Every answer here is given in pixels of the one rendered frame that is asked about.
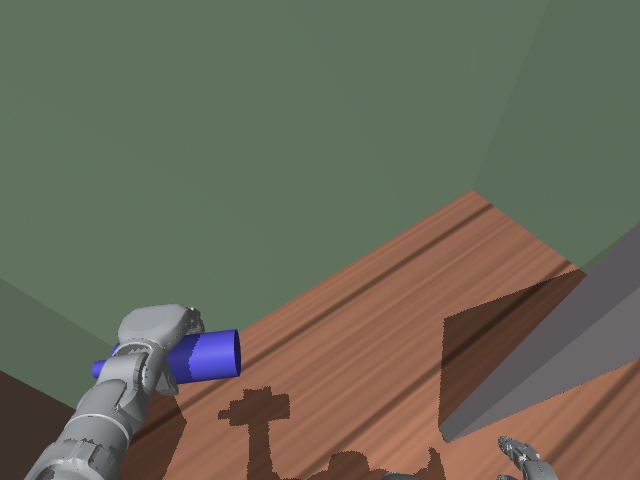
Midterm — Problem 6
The left robot hand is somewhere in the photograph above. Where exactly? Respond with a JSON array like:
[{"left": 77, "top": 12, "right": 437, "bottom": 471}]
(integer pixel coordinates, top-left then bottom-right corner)
[{"left": 118, "top": 303, "right": 205, "bottom": 396}]

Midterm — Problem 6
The left robot arm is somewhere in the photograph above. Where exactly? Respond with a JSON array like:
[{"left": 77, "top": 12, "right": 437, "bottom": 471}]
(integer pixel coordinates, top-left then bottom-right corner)
[{"left": 24, "top": 338, "right": 166, "bottom": 480}]

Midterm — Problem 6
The right robot hand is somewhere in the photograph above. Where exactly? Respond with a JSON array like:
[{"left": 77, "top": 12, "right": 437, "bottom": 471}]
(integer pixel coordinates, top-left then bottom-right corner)
[{"left": 496, "top": 436, "right": 559, "bottom": 480}]

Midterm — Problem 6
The bottle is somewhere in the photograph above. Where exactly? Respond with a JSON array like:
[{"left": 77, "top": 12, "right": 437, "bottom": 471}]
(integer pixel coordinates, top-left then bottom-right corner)
[{"left": 92, "top": 329, "right": 241, "bottom": 384}]

